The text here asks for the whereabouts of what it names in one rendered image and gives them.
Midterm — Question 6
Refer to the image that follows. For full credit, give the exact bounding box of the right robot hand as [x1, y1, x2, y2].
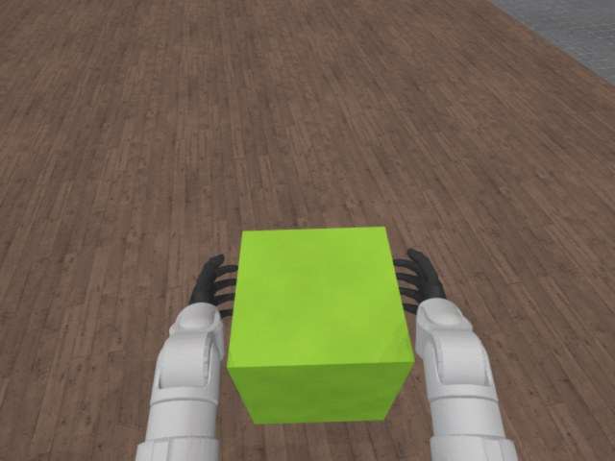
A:
[393, 249, 447, 315]

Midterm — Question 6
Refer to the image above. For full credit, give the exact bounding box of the left robot hand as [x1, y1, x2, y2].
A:
[189, 255, 238, 319]

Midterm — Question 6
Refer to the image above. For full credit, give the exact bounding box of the right robot forearm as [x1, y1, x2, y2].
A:
[415, 298, 518, 461]

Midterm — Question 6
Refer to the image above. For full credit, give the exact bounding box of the left robot forearm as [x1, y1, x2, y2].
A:
[135, 303, 225, 461]

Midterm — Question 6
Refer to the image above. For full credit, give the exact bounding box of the carton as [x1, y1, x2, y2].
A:
[227, 227, 415, 425]

